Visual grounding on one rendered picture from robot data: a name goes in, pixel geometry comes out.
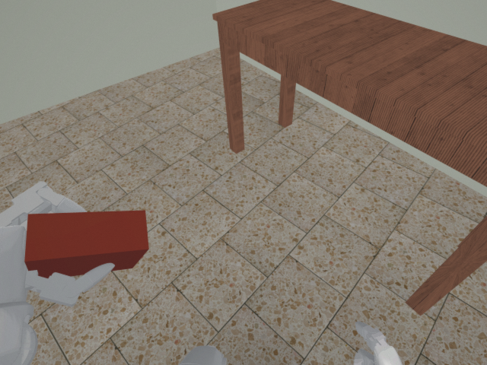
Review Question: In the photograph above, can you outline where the left robot thigh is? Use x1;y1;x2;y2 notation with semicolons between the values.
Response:
179;346;227;365

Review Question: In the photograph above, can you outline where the robot left forearm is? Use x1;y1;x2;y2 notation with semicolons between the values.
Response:
0;301;38;365

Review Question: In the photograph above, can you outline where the sponge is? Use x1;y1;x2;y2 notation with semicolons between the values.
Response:
24;210;149;278

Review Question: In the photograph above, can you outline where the robot left hand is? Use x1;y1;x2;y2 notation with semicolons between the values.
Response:
0;181;115;307

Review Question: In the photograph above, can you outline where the robot right hand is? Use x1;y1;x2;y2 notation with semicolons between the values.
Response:
354;321;403;365

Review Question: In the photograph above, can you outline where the table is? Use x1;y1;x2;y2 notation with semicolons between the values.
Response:
212;0;487;316

